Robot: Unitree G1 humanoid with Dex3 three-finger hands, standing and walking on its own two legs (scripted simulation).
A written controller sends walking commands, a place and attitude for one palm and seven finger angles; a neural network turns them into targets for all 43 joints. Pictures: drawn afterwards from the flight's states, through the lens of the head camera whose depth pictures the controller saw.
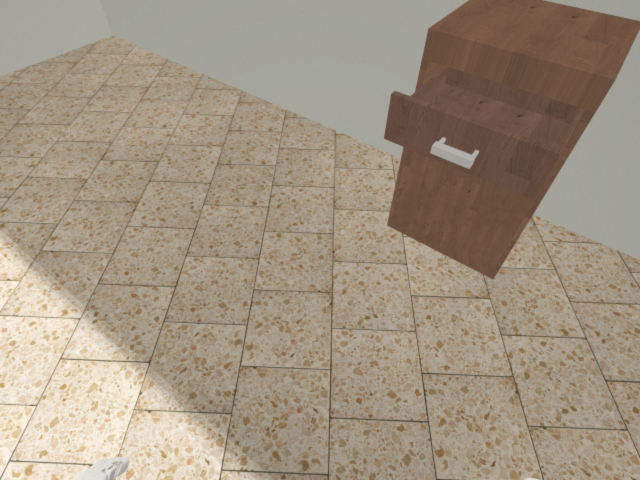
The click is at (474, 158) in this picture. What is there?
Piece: drawer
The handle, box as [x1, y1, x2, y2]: [430, 137, 478, 168]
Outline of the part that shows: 432,145 430,151 431,153 468,168 472,164 474,158 478,153 478,151 475,150 471,155 448,146 443,143 445,140 445,138 443,137 438,142 436,141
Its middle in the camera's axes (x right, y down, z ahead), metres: +0.34 -0.22 +0.98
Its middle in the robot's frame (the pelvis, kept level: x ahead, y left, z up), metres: +0.88 -0.30 -0.11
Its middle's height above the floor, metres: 0.66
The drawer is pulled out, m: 0.23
